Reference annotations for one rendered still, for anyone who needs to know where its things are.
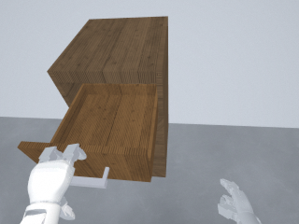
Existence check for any robot left hand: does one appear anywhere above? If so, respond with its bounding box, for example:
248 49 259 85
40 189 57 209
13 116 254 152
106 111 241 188
27 143 87 220

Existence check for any handle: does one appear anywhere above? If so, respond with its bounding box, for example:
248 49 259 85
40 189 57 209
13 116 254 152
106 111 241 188
70 167 109 189

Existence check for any drawer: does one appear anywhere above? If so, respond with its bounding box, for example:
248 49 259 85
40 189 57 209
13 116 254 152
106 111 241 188
17 83 159 182

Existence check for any left robot forearm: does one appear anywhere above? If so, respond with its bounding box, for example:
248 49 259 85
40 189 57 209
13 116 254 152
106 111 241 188
20 202 62 224

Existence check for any right robot forearm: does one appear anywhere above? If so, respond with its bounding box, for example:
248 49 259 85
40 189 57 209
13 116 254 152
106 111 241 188
236 212 262 224

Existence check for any cabinet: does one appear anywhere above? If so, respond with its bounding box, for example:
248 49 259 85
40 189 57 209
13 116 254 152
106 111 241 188
47 16 169 177

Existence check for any robot right hand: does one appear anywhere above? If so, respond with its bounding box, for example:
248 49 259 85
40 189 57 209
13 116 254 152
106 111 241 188
218 178 254 222

